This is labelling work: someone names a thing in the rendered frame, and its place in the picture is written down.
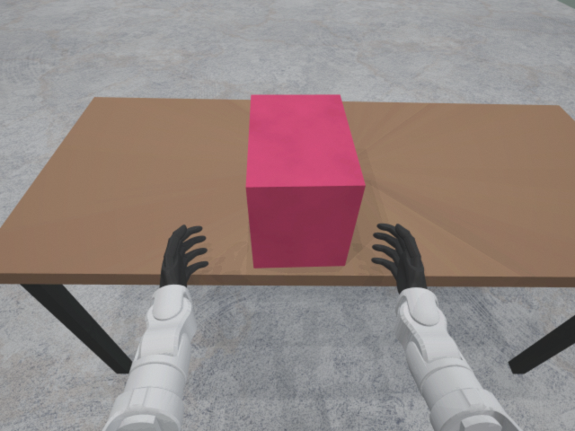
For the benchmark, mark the carton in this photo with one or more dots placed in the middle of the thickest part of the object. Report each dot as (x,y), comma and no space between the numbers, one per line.
(304,184)

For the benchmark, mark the robot right forearm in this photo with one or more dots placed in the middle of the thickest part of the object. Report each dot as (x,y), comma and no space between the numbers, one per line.
(456,400)

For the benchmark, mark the robot right hand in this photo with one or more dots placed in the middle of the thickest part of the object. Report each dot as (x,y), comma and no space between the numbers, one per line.
(407,267)

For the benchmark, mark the table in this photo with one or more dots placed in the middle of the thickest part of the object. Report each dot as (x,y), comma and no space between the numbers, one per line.
(486,190)

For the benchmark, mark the robot left forearm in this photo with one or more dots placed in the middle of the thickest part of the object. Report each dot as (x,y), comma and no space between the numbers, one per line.
(152,398)

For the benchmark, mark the robot left hand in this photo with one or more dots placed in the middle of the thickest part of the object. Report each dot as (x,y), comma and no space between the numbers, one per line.
(174,268)

